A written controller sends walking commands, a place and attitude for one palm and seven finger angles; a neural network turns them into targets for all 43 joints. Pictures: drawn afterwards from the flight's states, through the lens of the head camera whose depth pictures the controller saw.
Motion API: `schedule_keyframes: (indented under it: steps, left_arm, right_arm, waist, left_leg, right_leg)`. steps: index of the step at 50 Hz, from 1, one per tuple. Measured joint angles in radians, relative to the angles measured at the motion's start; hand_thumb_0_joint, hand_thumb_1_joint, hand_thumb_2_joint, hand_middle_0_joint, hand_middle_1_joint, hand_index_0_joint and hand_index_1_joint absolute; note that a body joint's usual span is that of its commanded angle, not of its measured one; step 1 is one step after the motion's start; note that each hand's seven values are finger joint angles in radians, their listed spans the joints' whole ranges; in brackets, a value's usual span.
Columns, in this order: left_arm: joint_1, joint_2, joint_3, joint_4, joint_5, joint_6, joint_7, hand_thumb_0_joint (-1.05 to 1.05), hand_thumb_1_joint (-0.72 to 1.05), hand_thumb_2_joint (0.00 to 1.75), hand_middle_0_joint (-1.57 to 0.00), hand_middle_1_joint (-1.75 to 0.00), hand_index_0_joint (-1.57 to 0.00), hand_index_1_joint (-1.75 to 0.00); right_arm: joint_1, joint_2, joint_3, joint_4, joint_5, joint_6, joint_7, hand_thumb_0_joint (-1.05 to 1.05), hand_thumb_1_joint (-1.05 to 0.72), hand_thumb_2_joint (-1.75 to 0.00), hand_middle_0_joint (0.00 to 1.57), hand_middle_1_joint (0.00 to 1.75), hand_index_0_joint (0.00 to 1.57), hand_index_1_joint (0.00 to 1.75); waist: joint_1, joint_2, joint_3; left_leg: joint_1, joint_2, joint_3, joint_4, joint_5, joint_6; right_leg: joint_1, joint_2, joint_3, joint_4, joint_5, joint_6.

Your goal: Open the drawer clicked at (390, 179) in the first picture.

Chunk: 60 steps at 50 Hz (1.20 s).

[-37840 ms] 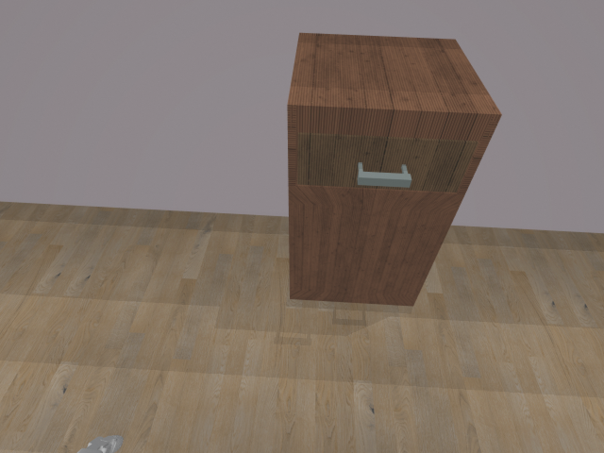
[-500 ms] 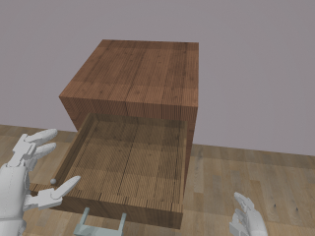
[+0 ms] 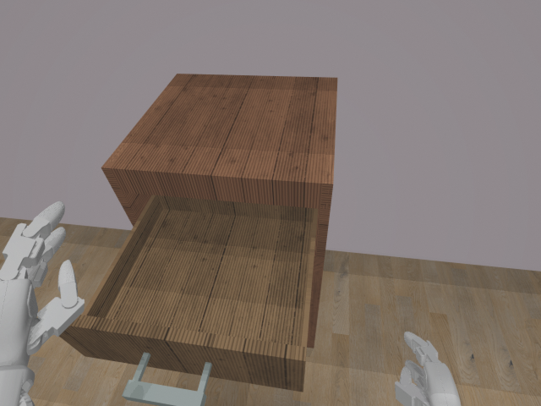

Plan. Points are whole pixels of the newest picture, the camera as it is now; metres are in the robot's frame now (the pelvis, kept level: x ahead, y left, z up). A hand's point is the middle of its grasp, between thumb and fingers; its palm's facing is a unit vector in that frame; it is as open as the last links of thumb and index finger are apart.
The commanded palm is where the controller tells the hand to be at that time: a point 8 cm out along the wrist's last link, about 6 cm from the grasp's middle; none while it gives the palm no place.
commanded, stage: step back with the hand held close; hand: left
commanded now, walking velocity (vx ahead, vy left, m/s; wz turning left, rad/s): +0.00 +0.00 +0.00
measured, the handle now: (170, 380) +0.18 +0.20 -0.10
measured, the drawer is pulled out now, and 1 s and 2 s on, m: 0.30 0.30 0.30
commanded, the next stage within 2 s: stop stepping back and stand still in 1.20 s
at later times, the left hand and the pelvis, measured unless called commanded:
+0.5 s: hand (51, 318) +0.16 +0.25 +0.15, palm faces +0.28 -0.80 -0.54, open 7.4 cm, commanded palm +0.09 +0.30 +0.17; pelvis -0.04 +0.02 +0.00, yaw +0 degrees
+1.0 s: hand out of the picture +0.07 +0.24 +0.15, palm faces +0.33 -0.82 -0.47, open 7.4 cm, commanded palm -0.01 +0.29 +0.17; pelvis -0.13 +0.01 -0.01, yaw +2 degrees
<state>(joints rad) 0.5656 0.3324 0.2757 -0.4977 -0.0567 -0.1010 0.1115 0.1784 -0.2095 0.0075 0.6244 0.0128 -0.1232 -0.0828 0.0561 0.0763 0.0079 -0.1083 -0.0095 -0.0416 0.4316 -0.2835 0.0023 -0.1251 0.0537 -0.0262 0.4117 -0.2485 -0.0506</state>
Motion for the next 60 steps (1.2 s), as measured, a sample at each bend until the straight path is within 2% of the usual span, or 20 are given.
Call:
schedule_keyframes:
  steps: [4, 9, 14, 18, 22, 27, 32, 34, 37, 39, 41, 43, 46, 48, 49, 51, 56, 57, 60]
  left_arm:
    - [-0.007, 0.001, 0.016, 0.008, -0.003, -0.011, -0.001, 0.01, 0.88, 0.90, -0.21, -0.31, -0.22, -0.31]
    - [-0.021, 0.007, 0.085, 0.013, 0.011, -0.066, 0.007, 0.01, 0.89, 0.90, -0.21, -0.31, -0.21, -0.30]
    - [0.026, 0.001, 0.057, -0.012, 0.022, -0.072, 0.003, 0.01, 0.89, 0.90, -0.21, -0.30, -0.21, -0.30]
    - [0.076, 0.034, 0.047, -0.058, 0.030, -0.071, 0.003, 0.01, 0.89, 0.90, -0.21, -0.30, -0.21, -0.30]
    - [0.102, 0.086, 0.085, -0.110, 0.029, -0.077, 0.017, 0.01, 0.89, 0.90, -0.22, -0.30, -0.22, -0.30]
    - [0.111, 0.103, 0.123, -0.147, 0.032, -0.088, 0.047, 0.01, 0.89, 0.90, -0.22, -0.30, -0.22, -0.30]
    - [0.118, 0.055, 0.108, -0.130, 0.035, -0.086, 0.071, 0.01, 0.89, 0.90, -0.21, -0.30, -0.22, -0.30]
    - [0.109, 0.026, 0.092, -0.119, 0.030, -0.079, 0.076, 0.01, 0.89, 0.90, -0.21, -0.30, -0.21, -0.30]
    - [0.077, -0.004, 0.057, -0.105, 0.023, -0.065, 0.070, 0.01, 0.89, 0.90, -0.21, -0.30, -0.21, -0.30]
    - [0.065, -0.001, 0.047, -0.100, 0.014, -0.068, 0.054, 0.01, 0.89, 0.90, -0.21, -0.30, -0.21, -0.30]
    - [0.056, 0.008, 0.043, -0.088, 0.011, -0.077, 0.041, 0.01, 0.89, 0.90, -0.21, -0.30, -0.21, -0.30]
    - [0.058, 0.018, 0.050, -0.076, 0.014, -0.085, 0.035, 0.01, 0.89, 0.90, -0.21, -0.30, -0.22, -0.30]
    - [0.065, 0.036, 0.071, -0.072, 0.022, -0.090, 0.038, 0.01, 0.89, 0.90, -0.21, -0.30, -0.22, -0.30]
    - [0.063, 0.044, 0.078, -0.084, 0.022, -0.089, 0.044, 0.01, 0.89, 0.90, -0.21, -0.30, -0.22, -0.30]
    - [0.055, 0.052, 0.080, -0.092, 0.022, -0.090, 0.046, 0.01, 0.89, 0.90, -0.21, -0.30, -0.22, -0.30]
    - [0.044, 0.073, 0.093, -0.101, 0.020, -0.089, 0.046, 0.01, 0.89, 0.90, -0.21, -0.30, -0.22, -0.30]
    - [0.096, 0.110, 0.142, -0.147, 0.016, -0.096, 0.041, 0.01, 0.89, 0.90, -0.21, -0.30, -0.21, -0.30]
    - [0.100, 0.114, 0.148, -0.157, 0.014, -0.100, 0.042, 0.01, 0.89, 0.90, -0.21, -0.30, -0.21, -0.30]
    - [0.091, 0.100, 0.145, -0.170, 0.015, -0.114, 0.041, 0.01, 0.89, 0.90, -0.21, -0.30, -0.22, -0.30]
  right_arm:
    - [0.005, -0.001, 0.000, -0.005, 0.004, 0.008, 0.002, 0.01, -0.90, -0.90, 0.20, 0.30, 0.20, 0.30]
    - [-0.015, -0.010, -0.002, -0.033, 0.006, 0.048, 0.019, 0.01, -0.90, -0.90, 0.20, 0.30, 0.20, 0.30]
    - [-0.030, -0.021, -0.024, -0.049, 0.012, 0.084, 0.028, 0.01, -0.90, -0.90, 0.20, 0.30, 0.20, 0.30]
    - [-0.028, -0.019, -0.041, -0.063, 0.015, 0.100, 0.024, 0.01, -0.91, -0.90, 0.20, 0.30, 0.20, 0.30]
    - [-0.022, -0.009, -0.046, -0.076, 0.014, 0.103, 0.017, 0.01, -0.91, -0.90, 0.20, 0.30, 0.20, 0.30]
    - [-0.016, 0.012, -0.039, -0.093, -0.008, 0.084, 0.009, 0.01, -0.91, -0.90, 0.20, 0.30, 0.20, 0.30]
    - [-0.002, 0.038, -0.020, -0.087, -0.038, 0.040, 0.004, 0.01, -0.90, -0.90, 0.20, 0.30, 0.20, 0.30]
    - [-0.005, 0.043, -0.008, -0.073, -0.043, 0.030, 0.003, 0.01, -0.90, -0.90, 0.20, 0.30, 0.20, 0.30]
    - [-0.009, 0.035, 0.003, -0.052, -0.035, 0.031, 0.004, 0.01, -0.90, -0.90, 0.20, 0.30, 0.20, 0.30]
    - [-0.003, 0.033, 0.001, -0.040, -0.015, 0.039, 0.016, 0.01, -0.90, -0.90, 0.20, 0.30, 0.20, 0.30]
    - [0.008, 0.033, -0.007, -0.024, -0.004, 0.050, 0.021, 0.01, -0.90, -0.90, 0.21, 0.30, 0.20, 0.30]
    - [0.020, 0.030, -0.008, -0.018, 0.000, 0.065, 0.020, 0.01, -0.90, -0.90, 0.21, 0.30, 0.20, 0.30]
    - [0.029, 0.015, -0.006, -0.029, -0.001, 0.080, 0.007, 0.01, -0.90, -0.90, 0.21, 0.30, 0.20, 0.30]
    - [0.024, -0.008, -0.013, -0.043, -0.004, 0.080, 0.001, 0.01, -0.90, -0.90, 0.20, 0.30, 0.20, 0.30]
    - [0.015, -0.017, -0.024, -0.044, -0.005, 0.077, -0.001, 0.01, -0.90, -0.90, 0.20, 0.30, 0.20, 0.30]
    - [-0.008, -0.011, -0.040, -0.037, -0.002, 0.075, 0.005, 0.01, -0.90, -0.90, 0.20, 0.30, 0.20, 0.30]
    - [-0.021, 0.015, -0.044, -0.061, -0.003, 0.039, 0.025, 0.01, -0.91, -0.90, 0.20, 0.30, 0.20, 0.30]
    - [-0.020, 0.021, -0.040, -0.063, -0.003, 0.032, 0.027, 0.01, -0.91, -0.90, 0.20, 0.30, 0.20, 0.30]
    - [-0.020, 0.029, -0.030, -0.057, 0.000, 0.024, 0.032, 0.01, -0.90, -0.90, 0.20, 0.30, 0.20, 0.30]
  waist:
    - [-0.001, 0.007, 0.000]
    - [-0.027, 0.007, 0.020]
    - [-0.053, -0.017, 0.037]
    - [-0.072, -0.047, 0.044]
    - [-0.080, -0.077, 0.042]
    - [-0.078, -0.101, 0.029]
    - [-0.061, -0.093, -0.011]
    - [-0.049, -0.075, -0.014]
    - [-0.051, -0.027, 0.010]
    - [-0.049, -0.027, 0.009]
    - [-0.053, -0.053, 0.000]
    - [-0.063, -0.085, -0.012]
    - [-0.081, -0.113, -0.019]
    - [-0.093, -0.100, -0.005]
    - [-0.098, -0.093, 0.010]
    - [-0.085, -0.122, 0.044]
    - [-0.074, -0.130, 0.055]
    - [-0.073, -0.128, 0.055]
    - [-0.066, -0.110, 0.045]
  left_leg:
    - [-0.005, 0.001, 0.000, 0.002, 0.002, 0.001]
    - [-0.059, 0.005, 0.000, 0.021, 0.008, 0.003]
    - [-0.101, -0.005, 0.020, 0.019, 0.024, 0.014]
    - [-0.130, -0.017, 0.028, 0.028, 0.032, 0.021]
    - [-0.161, -0.028, 0.027, 0.048, 0.037, 0.027]
    - [-0.201, -0.044, 0.027, 0.079, 0.043, 0.033]
    - [-0.251, -0.047, 0.035, 0.119, 0.041, 0.032]
    - [-0.271, -0.032, 0.036, 0.138, 0.040, 0.025]
    - [-0.279, 0.002, 0.007, 0.148, 0.055, 0.008]
    - [-0.302, 0.004, 0.004, 0.225, 0.021, 0.003]
    - [-0.328, -0.018, 0.004, 0.383, -0.082, -0.002]
    - [-0.319, -0.023, 0.018, 0.450, -0.131, -0.003]
    - [-0.243, 0.002, 0.035, 0.306, -0.124, 0.000]
    - [-0.176, 0.031, 0.036, 0.117, -0.022, 0.007]
    - [-0.165, 0.041, 0.031, 0.067, 0.033, -0.008]
    - [-0.179, 0.026, 0.048, 0.071, 0.049, -0.028]
    - [-0.239, 0.033, 0.068, 0.139, 0.033, -0.031]
    - [-0.249, 0.035, 0.066, 0.158, 0.030, -0.033]
    - [-0.288, 0.044, 0.058, 0.223, -0.010, -0.030]
  right_leg:
    - [-0.003, 0.001, -0.001, -0.002, 0.003, 0.000]
    - [-0.045, 0.005, -0.001, -0.012, 0.027, 0.003]
    - [-0.101, -0.005, 0.018, 0.006, 0.038, 0.015]
    - [-0.137, -0.017, 0.024, 0.030, 0.038, 0.024]
    - [-0.169, -0.028, 0.021, 0.058, 0.037, 0.031]
    - [-0.219, -0.047, 0.018, 0.118, 0.024, 0.038]
    - [-0.211, -0.056, 0.012, 0.219, -0.097, 0.050]
    - [-0.184, -0.043, 0.007, 0.179, -0.112, 0.036]
    - [-0.165, -0.008, -0.021, 0.132, -0.040, 0.009]
    - [-0.169, -0.003, -0.025, 0.128, -0.027, -0.001]
    - [-0.175, -0.020, -0.020, 0.128, -0.020, -0.006]
    - [-0.180, -0.040, -0.015, 0.117, -0.007, -0.007]
    - [-0.197, -0.054, -0.017, 0.098, 0.022, -0.001]
    - [-0.218, -0.046, -0.034, 0.103, 0.035, 0.006]
    - [-0.233, -0.045, -0.045, 0.115, 0.038, 0.010]
    - [-0.258, -0.062, -0.029, 0.139, 0.046, 0.028]
    - [-0.321, -0.063, -0.018, 0.198, 0.026, 0.055]
    - [-0.326, -0.061, -0.019, 0.201, 0.053, 0.053]
    - [-0.345, -0.051, -0.029, 0.221, 0.074, 0.001]
